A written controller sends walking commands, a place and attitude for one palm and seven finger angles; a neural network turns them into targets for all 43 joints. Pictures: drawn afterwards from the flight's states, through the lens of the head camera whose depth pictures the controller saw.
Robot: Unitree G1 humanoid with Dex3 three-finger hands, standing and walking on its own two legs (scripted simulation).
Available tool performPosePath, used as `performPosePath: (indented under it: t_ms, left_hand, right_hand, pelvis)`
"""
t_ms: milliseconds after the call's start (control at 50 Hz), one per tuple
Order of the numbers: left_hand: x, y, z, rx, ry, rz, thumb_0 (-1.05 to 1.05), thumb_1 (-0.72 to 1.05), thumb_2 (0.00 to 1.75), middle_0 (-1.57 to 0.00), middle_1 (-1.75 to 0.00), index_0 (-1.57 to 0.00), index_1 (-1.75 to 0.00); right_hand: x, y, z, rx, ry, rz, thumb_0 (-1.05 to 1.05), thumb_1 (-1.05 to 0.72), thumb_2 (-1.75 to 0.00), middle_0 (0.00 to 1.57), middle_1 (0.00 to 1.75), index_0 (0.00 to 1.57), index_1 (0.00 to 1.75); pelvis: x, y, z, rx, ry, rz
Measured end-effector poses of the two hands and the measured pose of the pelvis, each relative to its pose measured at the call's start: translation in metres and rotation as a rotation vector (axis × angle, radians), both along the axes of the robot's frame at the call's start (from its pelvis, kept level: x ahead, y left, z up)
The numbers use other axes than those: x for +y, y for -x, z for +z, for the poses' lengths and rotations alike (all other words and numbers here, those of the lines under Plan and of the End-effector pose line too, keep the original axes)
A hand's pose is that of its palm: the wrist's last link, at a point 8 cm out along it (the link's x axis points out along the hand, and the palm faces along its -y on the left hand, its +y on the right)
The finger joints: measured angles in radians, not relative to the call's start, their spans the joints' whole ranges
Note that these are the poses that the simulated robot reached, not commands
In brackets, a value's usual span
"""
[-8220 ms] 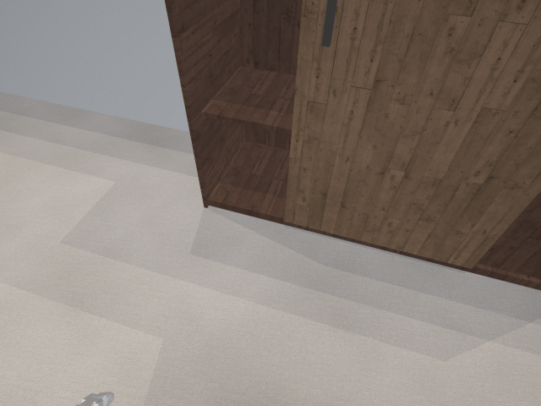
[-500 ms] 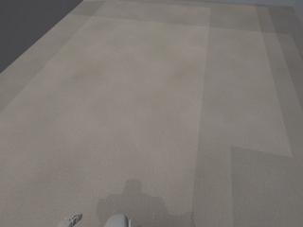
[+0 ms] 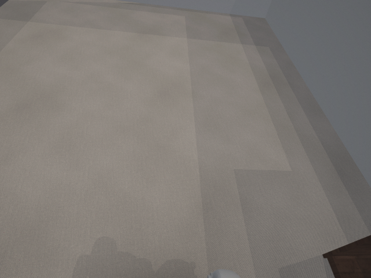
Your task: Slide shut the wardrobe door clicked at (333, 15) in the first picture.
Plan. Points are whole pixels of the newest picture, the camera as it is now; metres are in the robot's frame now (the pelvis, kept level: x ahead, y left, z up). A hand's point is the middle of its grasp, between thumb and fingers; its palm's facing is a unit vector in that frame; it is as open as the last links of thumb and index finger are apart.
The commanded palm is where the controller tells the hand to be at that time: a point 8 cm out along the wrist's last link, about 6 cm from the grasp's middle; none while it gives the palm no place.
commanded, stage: turn to face it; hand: right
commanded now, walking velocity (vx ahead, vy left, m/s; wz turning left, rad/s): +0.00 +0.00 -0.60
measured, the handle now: out of the picture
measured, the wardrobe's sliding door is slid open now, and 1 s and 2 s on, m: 0.40 0.40 0.40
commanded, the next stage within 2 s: none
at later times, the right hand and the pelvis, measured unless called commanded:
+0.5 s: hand out of the picture -0.04 -0.29 -0.18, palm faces +0.35 +0.91 -0.23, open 7.4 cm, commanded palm none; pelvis -0.02 -0.06 +0.00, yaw -18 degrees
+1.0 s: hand out of the picture +0.00 -0.24 -0.13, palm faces +0.53 +0.79 -0.30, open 7.4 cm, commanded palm none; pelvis -0.01 +0.00 -0.01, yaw -35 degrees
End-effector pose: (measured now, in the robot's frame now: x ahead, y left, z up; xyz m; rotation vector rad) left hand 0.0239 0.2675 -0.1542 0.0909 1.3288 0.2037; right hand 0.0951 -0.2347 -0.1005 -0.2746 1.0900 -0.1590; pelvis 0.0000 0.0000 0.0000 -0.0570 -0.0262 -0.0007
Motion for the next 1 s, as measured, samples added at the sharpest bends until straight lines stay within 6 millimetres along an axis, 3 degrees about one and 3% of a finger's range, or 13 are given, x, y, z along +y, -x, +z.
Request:
performPosePath:
  t_ms: [160, 300, 360, 420, 520, 700, 800, 880, 940, 1000]
  left_hand:
    - [-0.012, -0.054, 0.011, -0.029, -0.041, -0.161, 0.0, 0.91, 0.9, -0.2, -0.3, -0.2, -0.3]
    - [-0.065, -0.121, 0.025, -0.159, -0.084, -0.34, 0.0, 0.91, 0.9, -0.2, -0.3, -0.2, -0.3]
    - [-0.091, -0.139, 0.03, -0.223, -0.095, -0.397, 0.0, 0.91, 0.9, -0.2, -0.3, -0.2, -0.3]
    - [-0.109, -0.14, 0.04, -0.24, -0.099, -0.427, 0.0, 0.9, 0.9, -0.2, -0.3, -0.2, -0.3]
    - [-0.125, -0.129, 0.046, -0.208, -0.091, -0.461, 0.0, 0.9, 0.9, -0.2, -0.3, -0.2, -0.3]
    - [-0.119, -0.1, 0.033, -0.105, -0.063, -0.474, 0.0, 0.9, 0.9, -0.2, -0.3, -0.2, -0.3]
    - [-0.097, -0.087, 0.02, -0.026, -0.056, -0.484, 0.0, 0.9, 0.9, -0.2, -0.3, -0.2, -0.3]
    - [-0.075, -0.088, 0.006, 0.027, -0.044, -0.507, 0.0, 0.9, 0.9, -0.2, -0.3, -0.2, -0.3]
    - [-0.062, -0.099, -0.005, 0.041, -0.031, -0.53, 0.0, 0.9, 0.9, -0.2, -0.3, -0.2, -0.3]
    - [-0.058, -0.116, -0.004, 0.032, -0.023, -0.576, 0.0, 0.9, 0.9, -0.2, -0.3, -0.2, -0.3]
  right_hand:
    - [-0.017, 0.084, -0.022, 0.122, -0.035, -0.176, 0.0, -0.9, -0.9, 0.2, 0.3, 0.2, 0.3]
    - [-0.053, 0.152, -0.052, 0.216, -0.078, -0.326, 0.0, -0.9, -0.9, 0.2, 0.3, 0.2, 0.3]
    - [-0.071, 0.171, -0.065, 0.245, -0.091, -0.379, 0.0, -0.9, -0.9, 0.2, 0.3, 0.2, 0.3]
    - [-0.083, 0.172, -0.06, 0.238, -0.097, -0.404, 0.01, -0.91, -0.9, 0.2, 0.3, 0.19, 0.3]
    - [-0.098, 0.154, -0.045, 0.128, -0.098, -0.426, 0.01, -0.91, -0.9, 0.2, 0.3, 0.19, 0.3]
    - [-0.104, 0.125, -0.029, 0.009, -0.062, -0.457, 0.0, -0.91, -0.9, 0.2, 0.3, 0.19, 0.3]
    - [-0.092, 0.111, -0.019, -0.031, -0.036, -0.473, 0.0, -0.91, -0.9, 0.2, 0.3, 0.19, 0.3]
    - [-0.074, 0.104, -0.011, -0.073, -0.01, -0.497, 0.0, -0.91, -0.9, 0.2, 0.3, 0.19, 0.3]
    - [-0.057, 0.111, -0.008, -0.09, 0.018, -0.523, 0.0, -0.91, -0.9, 0.2, 0.3, 0.2, 0.3]
    - [-0.037, 0.13, -0.001, -0.07, 0.022, -0.572, 0.0, -0.9, -0.9, 0.2, 0.3, 0.2, 0.3]
  pelvis:
    - [-0.007, 0.007, -0.003, 0.004, -0.024, -0.104]
    - [-0.034, 0.015, -0.016, 0.017, -0.064, -0.198]
    - [-0.047, 0.019, -0.021, 0.016, -0.063, -0.228]
    - [-0.056, 0.021, -0.014, 0.009, -0.082, -0.258]
    - [-0.064, 0.024, -0.003, 0.001, -0.098, -0.319]
    - [-0.058, 0.023, -0.001, 0.013, -0.086, -0.417]
    - [-0.043, 0.02, -0.003, 0.025, -0.081, -0.477]
    - [-0.025, 0.015, -0.007, 0.033, -0.069, -0.531]
    - [-0.01, 0.011, -0.012, 0.024, -0.059, -0.569]
    - [-0.003, 0.008, -0.006, 0.012, -0.035, -0.616]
